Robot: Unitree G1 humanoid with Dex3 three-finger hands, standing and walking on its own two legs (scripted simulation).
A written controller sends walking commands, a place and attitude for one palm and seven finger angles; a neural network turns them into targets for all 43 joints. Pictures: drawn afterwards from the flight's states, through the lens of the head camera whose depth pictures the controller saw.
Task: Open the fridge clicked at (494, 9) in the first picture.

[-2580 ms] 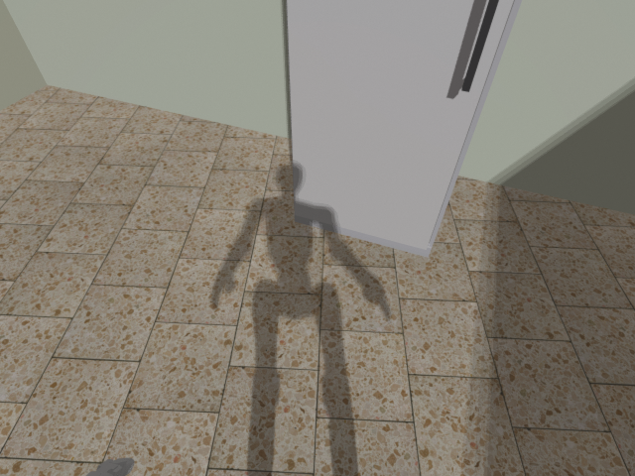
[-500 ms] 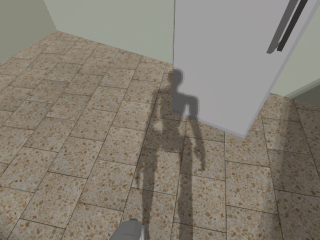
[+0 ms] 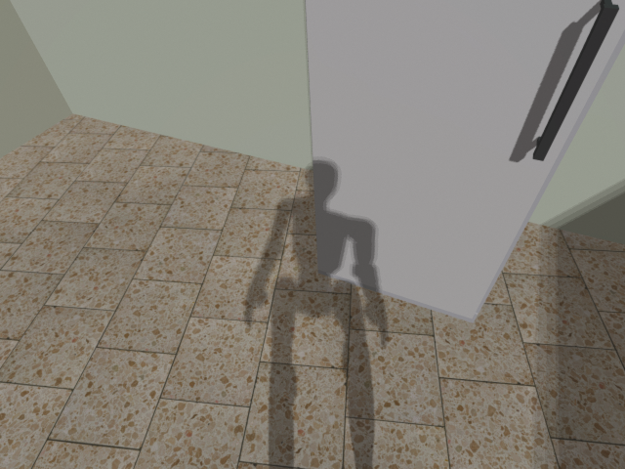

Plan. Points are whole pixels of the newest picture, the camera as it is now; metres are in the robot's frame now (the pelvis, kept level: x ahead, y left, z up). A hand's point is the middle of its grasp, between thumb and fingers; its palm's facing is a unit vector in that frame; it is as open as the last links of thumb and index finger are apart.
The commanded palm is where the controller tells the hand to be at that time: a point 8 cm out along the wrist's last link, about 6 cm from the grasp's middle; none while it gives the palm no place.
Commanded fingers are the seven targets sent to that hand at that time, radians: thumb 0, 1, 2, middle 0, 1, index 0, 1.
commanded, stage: turn to face it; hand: right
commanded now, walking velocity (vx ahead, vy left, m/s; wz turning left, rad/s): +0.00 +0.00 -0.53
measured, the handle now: (568, 87) +0.71 -0.41 +0.15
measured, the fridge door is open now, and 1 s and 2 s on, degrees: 0 0 0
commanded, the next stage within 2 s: take the last steps up to it in 0.56 s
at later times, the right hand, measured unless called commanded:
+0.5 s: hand out of the picture +0.12 -0.19 -0.15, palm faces +0.21 +0.94 -0.27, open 7.4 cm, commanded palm none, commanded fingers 0.00 -0.90 -0.90 0.20 0.30 0.20 0.30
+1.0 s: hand out of the picture -0.01 -0.19 -0.17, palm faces +0.36 +0.91 -0.20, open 7.4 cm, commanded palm none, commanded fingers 0.00 -0.90 -0.90 0.20 0.30 0.20 0.30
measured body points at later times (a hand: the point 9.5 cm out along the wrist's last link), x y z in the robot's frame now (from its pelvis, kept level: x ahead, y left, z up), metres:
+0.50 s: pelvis +0.07 +0.02 +0.00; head +0.09 +0.04 +0.45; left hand +0.16 +0.25 -0.16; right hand +0.11 -0.24 -0.13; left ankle +0.11 +0.14 -0.73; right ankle +0.08 -0.10 -0.73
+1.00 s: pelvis +0.08 -0.01 +0.01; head +0.09 -0.03 +0.46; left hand +0.20 +0.20 -0.13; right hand -0.03 -0.24 -0.15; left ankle +0.11 +0.12 -0.67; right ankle +0.00 -0.09 -0.73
